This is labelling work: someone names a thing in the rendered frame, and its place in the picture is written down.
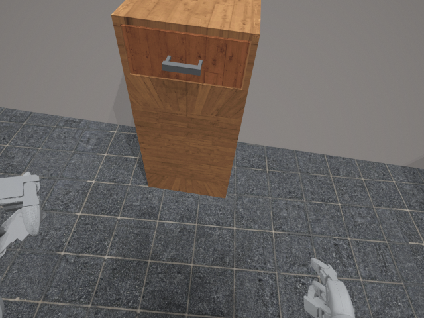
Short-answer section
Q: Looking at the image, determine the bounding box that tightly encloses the cabinet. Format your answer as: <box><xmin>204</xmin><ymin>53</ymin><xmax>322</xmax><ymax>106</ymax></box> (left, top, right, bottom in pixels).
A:
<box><xmin>111</xmin><ymin>0</ymin><xmax>261</xmax><ymax>198</ymax></box>

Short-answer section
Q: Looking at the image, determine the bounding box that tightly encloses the robot left hand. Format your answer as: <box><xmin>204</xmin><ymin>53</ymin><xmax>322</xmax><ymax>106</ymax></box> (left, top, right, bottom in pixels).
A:
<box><xmin>0</xmin><ymin>172</ymin><xmax>46</xmax><ymax>257</ymax></box>

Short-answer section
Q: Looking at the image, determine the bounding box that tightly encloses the handle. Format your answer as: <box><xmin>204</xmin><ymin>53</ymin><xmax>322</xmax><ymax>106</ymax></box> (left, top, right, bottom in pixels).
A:
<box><xmin>162</xmin><ymin>55</ymin><xmax>203</xmax><ymax>76</ymax></box>

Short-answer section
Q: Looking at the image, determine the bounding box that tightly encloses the drawer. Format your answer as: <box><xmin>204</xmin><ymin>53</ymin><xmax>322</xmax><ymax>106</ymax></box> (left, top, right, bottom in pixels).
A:
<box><xmin>121</xmin><ymin>24</ymin><xmax>250</xmax><ymax>89</ymax></box>

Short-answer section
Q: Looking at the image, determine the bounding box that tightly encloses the robot right hand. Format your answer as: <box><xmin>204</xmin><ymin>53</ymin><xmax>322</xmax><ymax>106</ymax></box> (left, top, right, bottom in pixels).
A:
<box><xmin>303</xmin><ymin>258</ymin><xmax>355</xmax><ymax>318</ymax></box>

